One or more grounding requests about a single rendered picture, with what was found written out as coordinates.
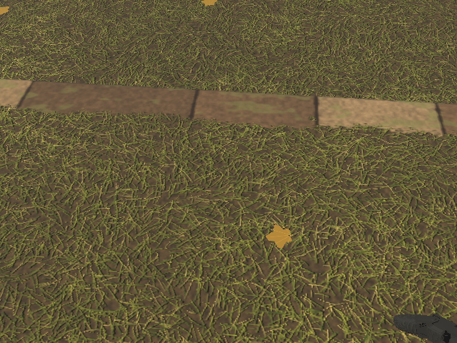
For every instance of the right robot hand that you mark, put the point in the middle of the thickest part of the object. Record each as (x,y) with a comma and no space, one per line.
(436,328)

